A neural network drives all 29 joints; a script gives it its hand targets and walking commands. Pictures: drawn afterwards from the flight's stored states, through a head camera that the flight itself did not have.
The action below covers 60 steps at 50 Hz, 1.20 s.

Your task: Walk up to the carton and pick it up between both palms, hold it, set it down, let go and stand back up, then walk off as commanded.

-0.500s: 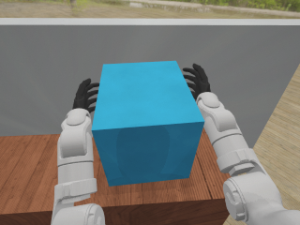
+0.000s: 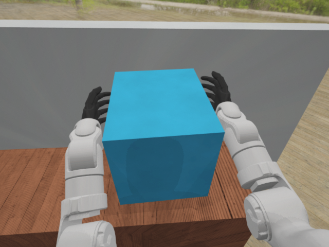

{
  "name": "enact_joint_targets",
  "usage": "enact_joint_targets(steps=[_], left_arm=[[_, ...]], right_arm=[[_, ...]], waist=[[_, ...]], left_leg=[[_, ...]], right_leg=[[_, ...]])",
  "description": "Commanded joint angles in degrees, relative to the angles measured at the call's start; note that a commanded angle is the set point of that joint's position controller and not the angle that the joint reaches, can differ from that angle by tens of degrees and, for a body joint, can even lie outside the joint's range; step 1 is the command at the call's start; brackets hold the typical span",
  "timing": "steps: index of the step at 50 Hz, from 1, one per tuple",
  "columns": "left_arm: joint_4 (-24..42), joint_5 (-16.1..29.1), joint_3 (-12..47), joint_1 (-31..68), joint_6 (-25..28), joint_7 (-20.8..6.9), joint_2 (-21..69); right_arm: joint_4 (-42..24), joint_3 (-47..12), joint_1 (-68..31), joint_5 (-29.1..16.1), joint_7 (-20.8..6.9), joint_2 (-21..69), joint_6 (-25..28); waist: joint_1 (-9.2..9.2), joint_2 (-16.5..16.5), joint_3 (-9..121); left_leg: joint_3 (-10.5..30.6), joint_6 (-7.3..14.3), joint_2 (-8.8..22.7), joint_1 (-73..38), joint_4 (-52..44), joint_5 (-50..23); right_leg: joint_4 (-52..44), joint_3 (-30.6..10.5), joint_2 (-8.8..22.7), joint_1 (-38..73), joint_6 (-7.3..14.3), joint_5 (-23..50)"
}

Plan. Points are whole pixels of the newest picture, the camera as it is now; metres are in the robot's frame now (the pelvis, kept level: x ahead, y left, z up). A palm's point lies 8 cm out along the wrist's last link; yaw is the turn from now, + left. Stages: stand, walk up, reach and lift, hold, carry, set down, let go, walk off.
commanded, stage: hold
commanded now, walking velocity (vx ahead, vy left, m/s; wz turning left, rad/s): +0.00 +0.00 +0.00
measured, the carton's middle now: (159, 131) +0.36 +0.00 +0.14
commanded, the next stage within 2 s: none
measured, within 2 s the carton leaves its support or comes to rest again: neither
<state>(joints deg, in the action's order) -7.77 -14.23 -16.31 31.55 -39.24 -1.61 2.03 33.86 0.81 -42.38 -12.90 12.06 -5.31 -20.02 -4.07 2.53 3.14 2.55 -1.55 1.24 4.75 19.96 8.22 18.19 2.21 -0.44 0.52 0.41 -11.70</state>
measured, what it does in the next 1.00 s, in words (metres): stands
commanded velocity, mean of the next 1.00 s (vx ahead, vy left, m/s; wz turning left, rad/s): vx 0.00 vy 0.00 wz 0.00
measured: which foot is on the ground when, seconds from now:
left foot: down 0.00-1.00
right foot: down 0.00-1.00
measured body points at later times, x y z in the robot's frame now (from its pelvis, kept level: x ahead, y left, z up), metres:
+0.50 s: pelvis +0.00 +0.00 +0.00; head -0.07 +0.02 +0.44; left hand +0.36 +0.16 +0.20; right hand +0.38 -0.15 +0.22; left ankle +0.04 +0.13 -0.75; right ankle -0.01 -0.11 -0.75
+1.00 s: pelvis +0.00 +0.00 +0.00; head -0.07 +0.02 +0.44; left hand +0.36 +0.16 +0.20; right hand +0.38 -0.15 +0.22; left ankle +0.04 +0.13 -0.75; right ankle -0.01 -0.11 -0.75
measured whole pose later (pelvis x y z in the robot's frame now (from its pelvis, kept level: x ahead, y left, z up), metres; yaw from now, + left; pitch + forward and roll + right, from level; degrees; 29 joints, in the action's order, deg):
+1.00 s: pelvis +0.00 +0.00 +0.00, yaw +0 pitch -7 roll -1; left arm -7.6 -13.8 -16.6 31.4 -38.6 -1.3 2.1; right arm 33.4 0.0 -42.8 -13.3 12.3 -5.7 -20.0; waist -4.1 1.8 3.4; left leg 2.7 -1.6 1.3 4.9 19.8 8.1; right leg 18.1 2.3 -0.6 0.4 0.5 -11.6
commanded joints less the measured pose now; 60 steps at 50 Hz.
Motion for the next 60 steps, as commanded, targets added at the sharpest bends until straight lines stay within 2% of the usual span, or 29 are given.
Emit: enact_joint_targets(steps=[1, 2, 5, 6, 8, 10, 12, 14, 16, 17, 19, 20, 21, 24, 25, 26, 28, 33, 37, 43, 46, 47, 49, 51, 53, 55, 57, 59, 60], left_arm=[[8.12, 7.72, 30.68, 44.52, 4.58, -5.62, 32.20], [8.78, 7.67, 31.04, 44.88, 4.84, -5.41, 32.46], [10.05, 8.11, 31.49, 45.24, 4.94, -5.18, 32.27], [8.70, 7.24, 30.42, 44.17, 4.57, -5.24, 31.87], [8.04, 7.67, 30.68, 42.95, 4.20, -5.40, 31.96], [7.26, 6.76, 29.56, 43.08, 4.22, -5.46, 31.40], [5.01, 6.49, 28.58, 42.91, 3.94, -5.83, 31.16], [8.72, 8.14, 31.61, 44.82, 4.53, -5.56, 33.16], [9.11, 8.70, 32.53, 44.93, 4.88, -5.22, 33.70], [9.85, 8.11, 32.24, 44.55, 4.83, -5.12, 33.55], [7.20, 7.14, 30.84, 43.55, 4.31, -5.24, 32.22], [7.12, 6.94, 29.72, 43.08, 4.37, -5.47, 31.56], [7.56, 7.02, 29.91, 42.12, 4.27, -5.56, 31.83], [8.20, 7.65, 30.74, 41.74, 4.39, -5.66, 31.84], [8.06, 8.25, 31.71, 41.99, 4.27, -5.85, 32.31], [9.02, 7.98, 31.37, 43.12, 4.47, -5.63, 32.40], [12.77, 8.77, 32.02, 44.84, 4.98, -5.35, 32.24], [8.89, 7.04, 30.50, 42.22, 3.86, -5.64, 31.25], [5.32, 7.04, 29.15, 44.18, 4.02, -5.99, 30.84], [8.15, 7.99, 31.12, 44.40, 4.76, -5.71, 32.95], [6.09, 6.68, 28.61, 42.39, 4.53, -5.82, 31.00], [6.69, 6.85, 29.16, 42.55, 4.43, -6.03, 31.42], [5.30, 6.64, 27.66, 42.02, 4.19, -6.27, 30.76], [6.30, 6.62, 27.93, 43.29, 4.38, -6.52, 31.04], [9.15, 7.35, 29.37, 45.53, 5.06, -6.12, 31.00], [8.05, 7.43, 29.73, 45.04, 4.97, -5.89, 31.19], [10.31, 8.57, 31.54, 44.12, 4.99, -5.65, 32.51], [9.33, 8.90, 32.15, 44.07, 4.96, -5.45, 32.39], [9.61, 8.79, 32.28, 43.87, 4.91, -5.53, 32.62]], right_arm=[[-18.29, -22.62, -40.35, -5.67, -4.05, 40.76, 2.23], [-17.90, -23.03, -39.99, -5.73, -4.13, 41.17, 2.17], [-17.44, -22.26, -37.95, -5.37, -4.03, 40.47, 2.09], [-16.25, -22.27, -37.92, -5.68, -3.95, 40.39, 1.78], [-16.54, -21.42, -37.18, -5.52, -4.00, 39.72, 1.58], [-15.65, -21.34, -37.48, -5.19, -4.24, 39.46, 1.60], [-14.26, -20.12, -37.93, -4.62, -4.40, 39.00, 1.69], [-16.15, -20.43, -38.28, -4.55, -4.46, 39.83, 2.00], [-17.82, -21.64, -38.96, -5.26, -4.36, 40.39, 2.48], [-16.25, -21.58, -37.54, -5.50, -4.28, 40.27, 2.10], [-14.22, -20.14, -37.01, -4.40, -4.30, 38.82, 1.61], [-15.44, -21.29, -37.57, -4.84, -4.20, 39.57, 1.77], [-15.72, -21.32, -36.79, -5.03, -4.20, 39.52, 1.68], [-18.72, -22.92, -38.38, -5.88, -3.76, 39.28, 2.00], [-19.02, -22.78, -38.31, -5.66, -3.57, 39.33, 2.05], [-18.93, -22.95, -39.05, -5.81, -3.63, 39.82, 2.13], [-20.20, -23.97, -37.82, -6.71, -3.54, 40.69, 2.15], [-16.94, -22.18, -36.01, -5.45, -3.69, 39.28, 1.24], [-15.28, -20.18, -39.65, -3.90, -4.42, 39.55, 1.41], [-18.48, -22.40, -40.94, -5.49, -3.96, 40.71, 2.47], [-16.35, -22.47, -38.21, -5.32, -3.74, 40.42, 1.63], [-15.84, -22.04, -36.86, -5.04, -3.49, 40.14, 1.38], [-14.78, -21.19, -37.47, -4.86, -3.61, 39.77, 1.06], [-14.39, -20.55, -36.91, -4.48, -3.78, 40.38, 1.08], [-15.67, -22.29, -37.65, -5.60, -3.79, 41.42, 1.41], [-16.37, -22.58, -39.08, -5.75, -3.84, 40.83, 1.79], [-18.76, -23.09, -38.28, -5.91, -3.71, 41.21, 2.09], [-19.86, -22.95, -38.89, -5.52, -3.47, 40.86, 2.15], [-18.33, -22.80, -37.71, -5.73, -3.34, 40.42, 1.87]], waist=[[-0.02, -3.02, 18.78], [0.36, -3.51, 19.16], [-0.40, -3.52, 20.29], [0.38, -3.82, 18.57], [-0.57, -4.09, 17.88], [0.33, -3.48, 17.20], [-0.06, -2.94, 15.02], [-1.01, -4.19, 17.82], [-0.93, -4.63, 19.60], [-0.77, -5.45, 18.60], [-0.87, -4.61, 16.17], [-0.06, -3.22, 17.16], [-0.66, -3.00, 17.47], [-0.14, -2.84, 19.40], [-0.74, -3.34, 19.31], [-0.24, -3.80, 19.54], [-0.30, -3.31, 22.20], [-0.58, -4.04, 17.05], [0.24, -2.54, 14.56], [-0.33, -3.73, 21.17], [0.33, -2.44, 18.46], [-0.37, -2.78, 17.85], [0.00, -1.90, 15.77], [-0.78, -2.50, 16.12], [0.17, -2.93, 18.04], [0.34, -3.52, 18.51], [-0.42, -3.37, 20.59], [-0.71, -3.82, 20.52], [-1.17, -3.94, 20.00]], left_leg=[[-3.17, 0.74, -3.99, -10.93, -0.45, -12.52], [-2.99, 0.49, -4.10, -10.57, -0.39, -12.97], [-2.95, 0.03, -3.76, -11.69, -0.24, -13.45], [-3.04, 0.62, -3.99, -11.49, -0.53, -12.86], [-3.00, 0.39, -3.65, -11.35, -0.95, -11.64], [-3.13, 0.77, -3.77, -10.39, -1.48, -9.48], [-3.34, 0.70, -3.53, -9.47, -2.17, -7.93], [-3.31, -0.01, -3.38, -10.48, -1.37, -11.24], [-3.07, -0.32, -3.71, -11.20, -0.27, -13.08], [-3.04, -0.46, -3.61, -11.55, -0.61, -13.88], [-3.29, -0.01, -3.57, -11.02, -1.30, -11.00], [-3.09, 0.63, -3.84, -10.48, -0.99, -11.54], [-3.07, 0.48, -3.64, -11.25, -1.01, -12.40], [-2.96, 0.25, -3.93, -12.24, -0.12, -15.48], [-3.06, 0.06, -3.96, -12.22, -0.10, -14.94], [-2.98, 0.26, -4.04, -11.93, -0.26, -13.67], [-2.67, 0.16, -3.98, -12.64, 0.61, -16.35], [-3.04, 0.49, -3.77, -11.37, -1.12, -11.42], [-3.37, 1.23, -3.69, -8.61, -2.92, -4.86], [-3.08, 0.69, -3.98, -11.74, -0.38, -12.92], [-3.17, 1.18, -4.39, -10.93, -0.50, -12.67], [-3.18, 0.98, -4.31, -11.09, -0.77, -12.07], [-3.29, 1.45, -4.06, -10.36, -1.89, -9.56], [-3.28, 1.25, -3.93, -9.99, -1.79, -9.60], [-3.06, 0.83, -4.10, -10.50, -1.00, -11.95], [-3.27, 0.72, -4.18, -11.46, -0.68, -12.67], [-3.03, 0.59, -3.84, -12.10, -0.27, -14.44], [-2.92, 0.43, -4.12, -11.78, 0.23, -14.19], [-2.84, 0.03, -3.93, -12.31, 0.19, -14.71]], right_leg=[[-3.67, 2.15, -3.06, -3.43, -4.07, 11.33], [-3.43, 2.19, -3.20, -2.94, -3.89, 11.50], [-3.34, 2.30, -3.29, -3.12, -3.71, 11.47], [-3.78, 1.97, -3.23, -3.51, -3.90, 10.75], [-3.95, 1.73, -3.09, -3.72, -3.69, 10.40], [-4.10, 1.88, -2.98, -3.67, -3.69, 8.11], [-4.54, 1.85, -2.94, -4.25, -3.41, 6.73], [-3.79, 2.16, -3.18, -4.05, -3.28, 9.50], [-3.38, 2.22, -3.26, -3.55, -3.46, 11.00], [-3.55, 2.10, -3.36, -3.41, -3.34, 11.34], [-4.18, 2.11, -3.13, -4.18, -3.28, 8.84], [-4.01, 2.00, -3.04, -3.44, -3.71, 10.02], [-3.82, 1.90, -2.99, -3.28, -3.76, 11.50], [-3.68, 2.20, -3.33, -2.75, -4.12, 13.56], [-3.70, 2.13, -3.27, -2.86, -4.06, 13.49], [-3.67, 2.24, -3.17, -3.11, -4.08, 11.83], [-2.95, 2.05, -3.33, -2.13, -4.12, 14.97], [-4.01, 1.84, -2.83, -3.40, -3.76, 10.40], [-4.68, 1.98, -2.49, -5.50, -3.67, 4.25], [-3.27, 2.05, -3.05, -2.61, -4.06, 12.21], [-3.82, 1.77, -2.84, -3.14, -4.39, 12.64], [-3.68, 1.83, -2.72, -3.35, -4.51, 13.27], [-4.53, 1.49, -2.58, -4.04, -4.32, 9.69], [-3.94, 1.64, -2.35, -3.76, -4.26, 10.44], [-3.39, 1.87, -2.74, -3.14, -4.33, 11.94], [-3.80, 2.02, -3.04, -3.86, -4.20, 11.61], [-3.34, 1.93, -3.17, -2.71, -3.99, 13.43], [-3.28, 2.02, -3.04, -3.05, -4.18, 13.47], [-3.39, 2.19, -3.25, -3.36, -4.09, 13.45]])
